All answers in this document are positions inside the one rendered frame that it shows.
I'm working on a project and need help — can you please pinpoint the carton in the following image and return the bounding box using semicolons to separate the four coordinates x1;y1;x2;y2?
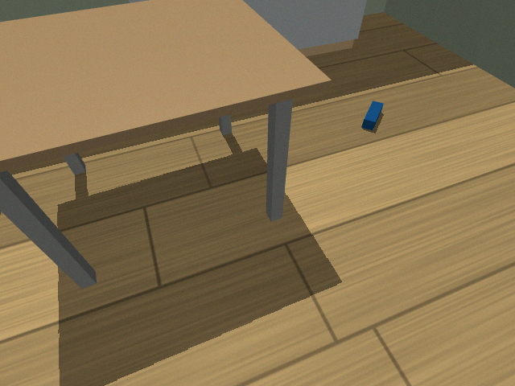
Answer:
361;101;383;130

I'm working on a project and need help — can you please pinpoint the table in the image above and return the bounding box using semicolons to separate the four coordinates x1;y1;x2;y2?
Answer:
0;0;332;289

